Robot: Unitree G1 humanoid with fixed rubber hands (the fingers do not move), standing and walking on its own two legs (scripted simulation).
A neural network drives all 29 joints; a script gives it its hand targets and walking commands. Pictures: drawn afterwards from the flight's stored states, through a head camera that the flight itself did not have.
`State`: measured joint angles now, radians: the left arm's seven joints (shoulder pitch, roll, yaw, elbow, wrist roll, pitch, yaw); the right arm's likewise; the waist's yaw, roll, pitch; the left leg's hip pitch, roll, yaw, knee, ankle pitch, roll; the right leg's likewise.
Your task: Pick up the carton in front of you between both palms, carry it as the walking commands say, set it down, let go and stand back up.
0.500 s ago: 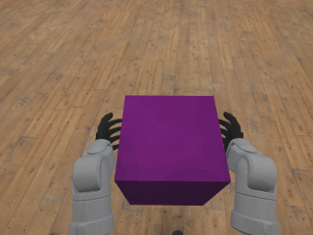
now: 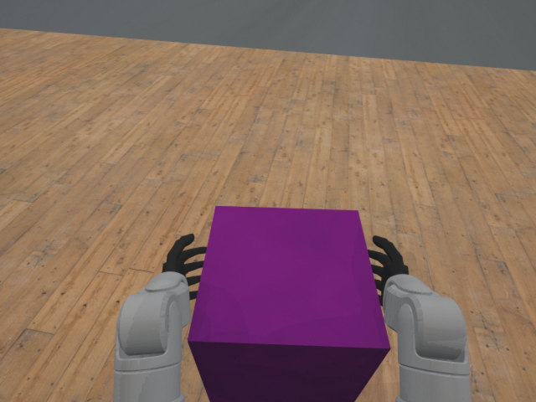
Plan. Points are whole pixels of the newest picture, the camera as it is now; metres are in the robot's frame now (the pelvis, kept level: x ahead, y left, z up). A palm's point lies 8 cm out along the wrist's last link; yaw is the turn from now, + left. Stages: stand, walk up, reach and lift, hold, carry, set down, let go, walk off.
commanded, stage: carry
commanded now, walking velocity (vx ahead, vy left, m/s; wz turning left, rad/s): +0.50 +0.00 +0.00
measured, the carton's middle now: (282, 312) +0.27 +0.00 +0.03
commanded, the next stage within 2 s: none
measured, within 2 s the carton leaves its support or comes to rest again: neither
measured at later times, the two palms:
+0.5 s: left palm (226, 159) +0.57 +0.12 +0.10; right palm (369, 164) +0.57 -0.18 +0.09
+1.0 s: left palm (224, 99) +0.89 +0.16 +0.08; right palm (329, 102) +0.88 -0.14 +0.09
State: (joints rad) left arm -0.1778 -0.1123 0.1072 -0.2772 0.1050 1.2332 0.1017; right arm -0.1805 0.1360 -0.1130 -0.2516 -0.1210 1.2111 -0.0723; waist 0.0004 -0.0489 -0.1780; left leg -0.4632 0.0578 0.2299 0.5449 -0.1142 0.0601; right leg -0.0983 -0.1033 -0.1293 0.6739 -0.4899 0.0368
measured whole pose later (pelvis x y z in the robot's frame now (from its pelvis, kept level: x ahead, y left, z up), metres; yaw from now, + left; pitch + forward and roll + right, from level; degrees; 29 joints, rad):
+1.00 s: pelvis +0.62 +0.02 +0.02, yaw -2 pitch +4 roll -1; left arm -0.16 -0.13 0.12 -0.30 0.12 1.22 0.09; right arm -0.16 0.13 -0.11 -0.28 -0.11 1.20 -0.08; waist -0.02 -0.02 -0.06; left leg -0.31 0.05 0.24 0.42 -0.19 0.06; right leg -0.49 -0.09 -0.07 1.11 -0.34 0.00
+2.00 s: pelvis +1.09 +0.00 +0.02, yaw -1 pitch +5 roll +1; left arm -0.17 -0.13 0.12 -0.22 0.13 1.12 0.08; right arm -0.17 0.13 -0.12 -0.22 -0.13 1.11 -0.07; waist 0.00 -0.01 -0.10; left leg -0.34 0.04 0.21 0.51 -0.20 0.04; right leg -0.11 -0.08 -0.16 0.46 -0.35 0.05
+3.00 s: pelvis +1.02 -0.02 +0.01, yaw -2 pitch +1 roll +0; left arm -0.24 -0.15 0.20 0.20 0.24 0.74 0.02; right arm -0.24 0.15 -0.21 0.20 -0.24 0.74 -0.01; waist 0.00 -0.01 -0.09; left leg -0.36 0.09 0.20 0.52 -0.17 0.02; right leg -0.16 -0.04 -0.16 0.53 -0.39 -0.02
